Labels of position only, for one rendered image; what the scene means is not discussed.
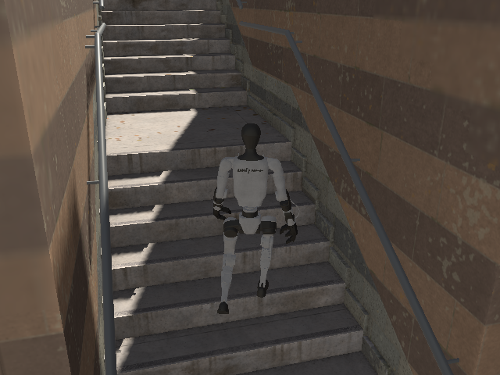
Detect stairs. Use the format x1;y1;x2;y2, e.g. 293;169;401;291
107;142;377;375
102;0;247;113

